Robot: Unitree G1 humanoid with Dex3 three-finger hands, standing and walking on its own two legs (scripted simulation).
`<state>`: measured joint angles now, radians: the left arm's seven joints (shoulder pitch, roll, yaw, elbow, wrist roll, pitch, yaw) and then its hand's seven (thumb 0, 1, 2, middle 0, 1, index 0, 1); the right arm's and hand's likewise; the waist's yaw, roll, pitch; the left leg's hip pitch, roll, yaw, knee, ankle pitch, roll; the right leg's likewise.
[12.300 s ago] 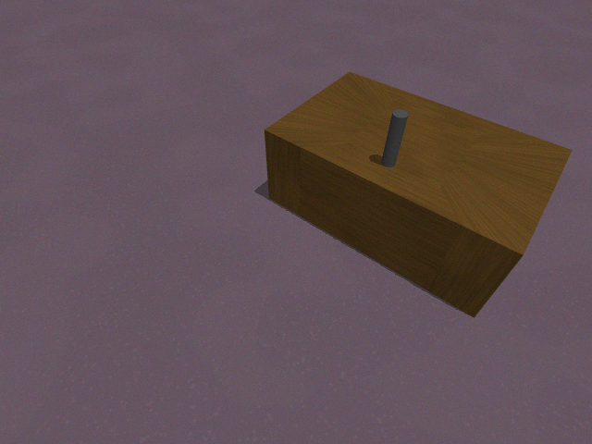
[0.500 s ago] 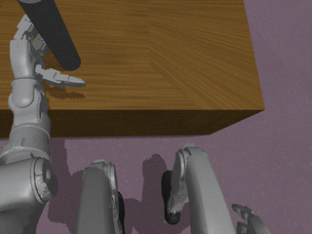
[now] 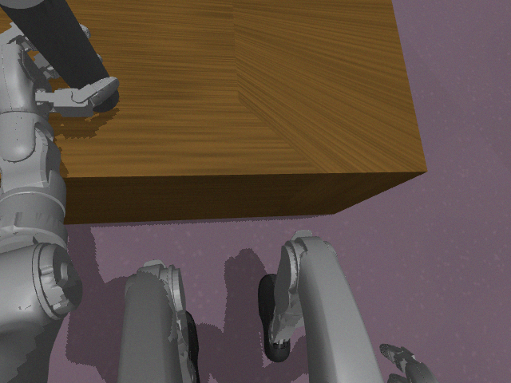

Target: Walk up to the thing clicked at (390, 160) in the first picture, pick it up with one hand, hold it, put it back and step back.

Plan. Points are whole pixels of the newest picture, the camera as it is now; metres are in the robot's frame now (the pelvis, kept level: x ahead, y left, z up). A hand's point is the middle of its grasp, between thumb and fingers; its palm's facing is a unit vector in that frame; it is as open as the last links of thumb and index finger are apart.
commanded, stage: settle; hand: left
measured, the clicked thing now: (71, 55) +0.55 +0.17 +0.04
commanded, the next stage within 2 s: lift in 1.42 s
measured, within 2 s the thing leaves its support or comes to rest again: leaves its support in 0.40 s
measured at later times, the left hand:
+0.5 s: hand (67, 73) +0.53 +0.18 +0.02, palm faces +0.03 -1.00 -0.05, open 8.6 cm
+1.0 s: hand (39, 24) +0.55 +0.18 +0.08, palm faces +0.04 -1.00 -0.03, open 8.6 cm
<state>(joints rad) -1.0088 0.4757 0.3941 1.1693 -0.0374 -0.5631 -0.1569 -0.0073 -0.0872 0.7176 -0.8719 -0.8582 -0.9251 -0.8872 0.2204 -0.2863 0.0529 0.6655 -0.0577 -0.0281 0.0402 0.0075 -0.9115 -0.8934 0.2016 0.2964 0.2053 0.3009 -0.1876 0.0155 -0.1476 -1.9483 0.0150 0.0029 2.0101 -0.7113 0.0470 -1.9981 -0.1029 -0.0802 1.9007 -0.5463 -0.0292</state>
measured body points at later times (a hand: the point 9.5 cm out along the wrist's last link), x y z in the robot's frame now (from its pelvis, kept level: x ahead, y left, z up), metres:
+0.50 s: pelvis +0.00 +0.00 +0.02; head +0.22 +0.03 +0.41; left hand +0.53 +0.23 +0.03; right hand +0.06 -0.27 -0.10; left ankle +0.06 +0.10 -0.42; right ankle +0.12 -0.12 -0.42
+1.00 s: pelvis +0.01 +0.00 +0.07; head +0.22 +0.03 +0.47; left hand +0.54 +0.23 +0.09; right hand +0.06 -0.27 -0.04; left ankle +0.06 +0.10 -0.42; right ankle +0.12 -0.12 -0.42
